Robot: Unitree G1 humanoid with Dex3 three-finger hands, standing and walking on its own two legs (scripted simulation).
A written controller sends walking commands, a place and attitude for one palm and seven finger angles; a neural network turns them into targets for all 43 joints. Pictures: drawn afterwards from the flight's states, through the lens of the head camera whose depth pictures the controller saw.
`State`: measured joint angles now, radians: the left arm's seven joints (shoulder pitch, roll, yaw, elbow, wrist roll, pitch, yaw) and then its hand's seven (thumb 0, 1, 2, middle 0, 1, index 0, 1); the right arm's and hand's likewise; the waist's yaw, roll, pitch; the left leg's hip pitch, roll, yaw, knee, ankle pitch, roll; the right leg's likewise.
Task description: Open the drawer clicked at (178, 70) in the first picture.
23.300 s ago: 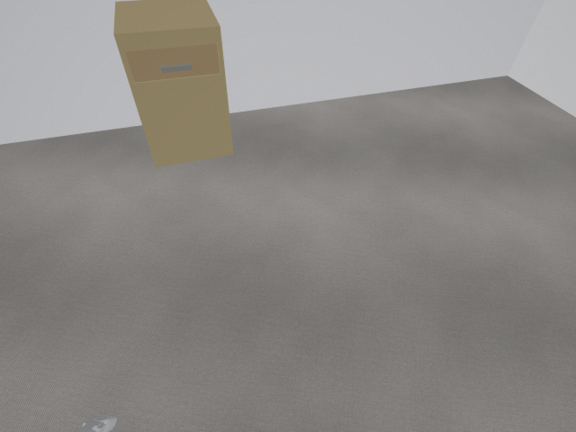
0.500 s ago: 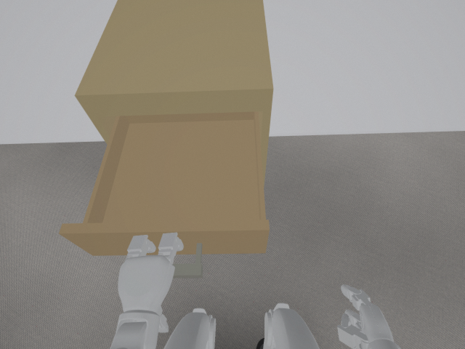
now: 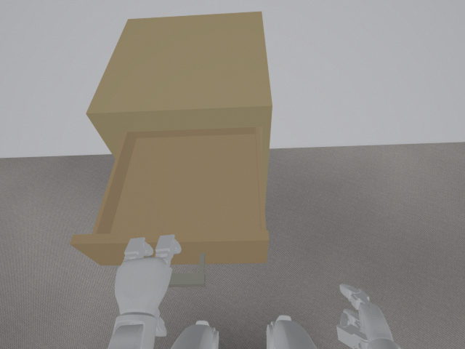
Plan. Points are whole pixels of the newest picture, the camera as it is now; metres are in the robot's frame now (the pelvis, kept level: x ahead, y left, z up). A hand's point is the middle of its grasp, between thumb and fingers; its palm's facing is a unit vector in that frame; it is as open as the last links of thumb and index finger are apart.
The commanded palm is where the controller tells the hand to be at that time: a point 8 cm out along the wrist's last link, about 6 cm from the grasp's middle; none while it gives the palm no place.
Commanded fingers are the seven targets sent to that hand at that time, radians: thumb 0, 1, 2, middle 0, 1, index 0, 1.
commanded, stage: lift the hand off the handle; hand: left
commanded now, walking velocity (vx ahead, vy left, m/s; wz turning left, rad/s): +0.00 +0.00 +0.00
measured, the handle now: (173, 269) +0.29 +0.15 -0.11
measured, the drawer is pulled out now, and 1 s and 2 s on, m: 0.29 0.29 0.29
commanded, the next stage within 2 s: draw the hand back to the body in 1.28 s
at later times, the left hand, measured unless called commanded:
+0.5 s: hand (148, 282) +0.24 +0.16 -0.02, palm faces -0.02 -0.15 -0.99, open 13.9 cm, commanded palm +0.22 +0.16 +0.03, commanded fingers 0.00 -0.50 0.30 -0.30 -1.20 -0.30 -1.20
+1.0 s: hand (145, 274) +0.24 +0.16 +0.01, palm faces -0.02 -0.16 -0.99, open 13.9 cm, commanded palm +0.22 +0.15 +0.07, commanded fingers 0.00 -0.50 0.30 -0.30 -1.20 -0.30 -1.20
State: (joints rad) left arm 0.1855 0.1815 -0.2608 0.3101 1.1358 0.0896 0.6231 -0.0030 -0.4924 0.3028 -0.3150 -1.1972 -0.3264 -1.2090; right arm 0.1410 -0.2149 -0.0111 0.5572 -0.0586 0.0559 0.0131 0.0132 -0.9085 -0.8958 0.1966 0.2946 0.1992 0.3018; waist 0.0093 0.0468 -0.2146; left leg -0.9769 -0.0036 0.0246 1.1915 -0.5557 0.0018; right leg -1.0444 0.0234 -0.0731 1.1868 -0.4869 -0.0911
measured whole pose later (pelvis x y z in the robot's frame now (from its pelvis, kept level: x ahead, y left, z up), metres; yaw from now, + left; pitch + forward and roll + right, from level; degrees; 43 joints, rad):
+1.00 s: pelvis +0.02 +0.01 +0.05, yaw -1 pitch +12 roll +1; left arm 0.29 0.19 -0.30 0.17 1.11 0.12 0.56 0.00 -0.49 0.30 -0.32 -1.20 -0.31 -1.20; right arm 0.17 -0.22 -0.01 0.51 -0.03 0.10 0.06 0.01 -0.91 -0.90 0.20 0.29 0.20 0.30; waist 0.03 0.05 -0.17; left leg -0.66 0.00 0.05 0.93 -0.48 0.01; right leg -0.73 0.04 -0.04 0.94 -0.41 -0.08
